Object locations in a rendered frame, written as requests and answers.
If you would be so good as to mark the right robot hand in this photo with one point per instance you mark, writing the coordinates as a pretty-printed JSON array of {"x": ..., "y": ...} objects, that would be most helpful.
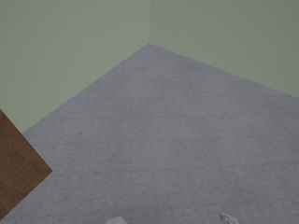
[{"x": 228, "y": 219}]

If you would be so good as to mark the cabinet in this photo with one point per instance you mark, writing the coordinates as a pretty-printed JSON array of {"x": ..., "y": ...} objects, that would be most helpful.
[{"x": 21, "y": 167}]

